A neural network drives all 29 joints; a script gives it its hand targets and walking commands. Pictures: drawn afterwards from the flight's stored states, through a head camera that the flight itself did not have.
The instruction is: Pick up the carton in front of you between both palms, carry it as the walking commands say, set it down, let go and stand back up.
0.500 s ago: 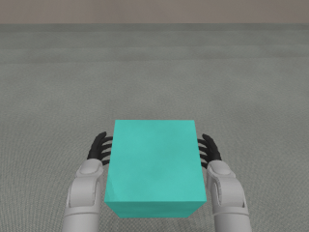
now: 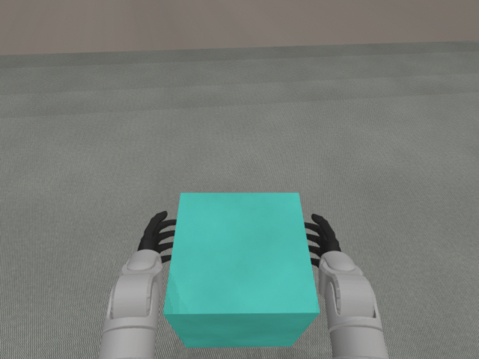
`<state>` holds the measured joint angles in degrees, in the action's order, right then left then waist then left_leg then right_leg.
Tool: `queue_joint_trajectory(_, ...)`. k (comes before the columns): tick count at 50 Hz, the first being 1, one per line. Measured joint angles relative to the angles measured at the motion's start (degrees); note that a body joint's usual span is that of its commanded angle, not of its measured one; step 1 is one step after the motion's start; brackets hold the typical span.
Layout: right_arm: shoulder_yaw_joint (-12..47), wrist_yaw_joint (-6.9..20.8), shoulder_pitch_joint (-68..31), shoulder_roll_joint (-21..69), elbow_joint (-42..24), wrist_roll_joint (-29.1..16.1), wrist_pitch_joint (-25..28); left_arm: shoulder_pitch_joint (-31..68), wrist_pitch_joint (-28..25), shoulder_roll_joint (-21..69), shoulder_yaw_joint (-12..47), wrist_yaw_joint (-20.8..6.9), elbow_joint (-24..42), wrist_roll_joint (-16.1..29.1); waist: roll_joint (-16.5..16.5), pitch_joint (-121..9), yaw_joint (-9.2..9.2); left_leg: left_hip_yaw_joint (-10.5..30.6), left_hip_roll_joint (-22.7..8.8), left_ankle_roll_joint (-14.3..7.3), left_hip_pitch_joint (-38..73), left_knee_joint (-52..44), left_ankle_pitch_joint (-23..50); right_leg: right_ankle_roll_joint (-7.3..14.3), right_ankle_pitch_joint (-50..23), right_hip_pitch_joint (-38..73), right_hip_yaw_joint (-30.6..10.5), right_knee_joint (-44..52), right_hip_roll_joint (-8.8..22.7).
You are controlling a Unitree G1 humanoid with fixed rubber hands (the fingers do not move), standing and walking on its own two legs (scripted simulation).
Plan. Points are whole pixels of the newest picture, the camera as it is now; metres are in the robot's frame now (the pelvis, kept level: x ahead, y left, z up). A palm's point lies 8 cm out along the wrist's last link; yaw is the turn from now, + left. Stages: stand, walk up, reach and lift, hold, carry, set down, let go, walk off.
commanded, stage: carry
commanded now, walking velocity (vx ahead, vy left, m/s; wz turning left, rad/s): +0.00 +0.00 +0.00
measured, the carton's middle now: (239, 274) +0.30 +0.00 -0.04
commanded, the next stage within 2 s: hold in 1.30 s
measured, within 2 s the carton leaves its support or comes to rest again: neither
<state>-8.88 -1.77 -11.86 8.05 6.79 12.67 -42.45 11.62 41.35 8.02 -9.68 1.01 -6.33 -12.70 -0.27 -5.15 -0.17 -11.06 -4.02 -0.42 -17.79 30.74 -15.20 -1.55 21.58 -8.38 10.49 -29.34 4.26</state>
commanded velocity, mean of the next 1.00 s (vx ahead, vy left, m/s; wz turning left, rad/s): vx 0.00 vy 0.00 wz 0.00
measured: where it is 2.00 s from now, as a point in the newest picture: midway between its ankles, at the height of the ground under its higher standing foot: outside the picture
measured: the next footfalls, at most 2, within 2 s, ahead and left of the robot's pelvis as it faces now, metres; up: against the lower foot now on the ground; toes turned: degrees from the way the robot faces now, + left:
none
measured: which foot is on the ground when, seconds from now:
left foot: down 0.00-1.00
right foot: down 0.00-1.00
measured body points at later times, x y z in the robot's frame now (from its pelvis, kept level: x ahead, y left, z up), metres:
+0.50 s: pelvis -0.05 -0.01 +0.00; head -0.07 -0.01 +0.45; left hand +0.26 +0.14 +0.03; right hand +0.25 -0.16 +0.03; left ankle -0.01 +0.11 -0.74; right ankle -0.11 -0.10 -0.74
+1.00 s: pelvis -0.07 -0.01 +0.00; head -0.09 -0.01 +0.45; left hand +0.23 +0.14 +0.03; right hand +0.23 -0.16 +0.03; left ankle -0.01 +0.11 -0.74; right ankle -0.11 -0.10 -0.74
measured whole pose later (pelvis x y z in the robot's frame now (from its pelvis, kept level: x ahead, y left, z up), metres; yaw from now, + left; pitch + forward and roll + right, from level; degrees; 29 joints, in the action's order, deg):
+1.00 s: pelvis -0.07 -0.01 +0.00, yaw +0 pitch +1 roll +0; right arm -10.3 -1.5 -13.3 8.3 10.4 13.7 -42.8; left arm 13.4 41.9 8.4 -11.2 0.5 -10.0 -14.1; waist -0.1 -4.8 0.0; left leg -10.7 -5.6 -0.2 -20.5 28.9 -9.1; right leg 1.5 19.3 -12.5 10.8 -30.7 2.6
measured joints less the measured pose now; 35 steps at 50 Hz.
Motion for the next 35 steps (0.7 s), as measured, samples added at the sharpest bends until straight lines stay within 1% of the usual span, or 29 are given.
queue_joint_trajectory(9,-0.2,0.0,0.1,0.0,1.1,0.2,0.0,0.1,-0.1,0.0,-0.1,0.0,-1.3,-0.2,-0.1,0.0,0.26,0.1,-0.4,0.2,-1.1,2.0,-1.2,1.0,2.4,-0.3,0.1,-0.7,-0.2)
queue_joint_trajectory(27,-1.2,0.2,-1.3,0.2,3.8,0.9,-0.2,1.4,0.4,0.3,-1.4,-0.4,-3.8,-1.1,0.2,0.0,0.15,0.2,-1.0,0.0,-1.1,-0.7,3.3,2.1,-0.8,-1.6,0.1,-0.5,-1.1)
queue_joint_trajectory(35,-1.4,0.3,-1.5,0.3,4.0,1.0,-0.3,1.7,0.4,0.3,-1.6,-0.5,-4.0,-1.2,0.2,0.2,0.22,0.3,-1.3,0.0,-1.7,-1.5,4.8,2.5,-1.7,-2.6,0.2,-0.6,-1.4)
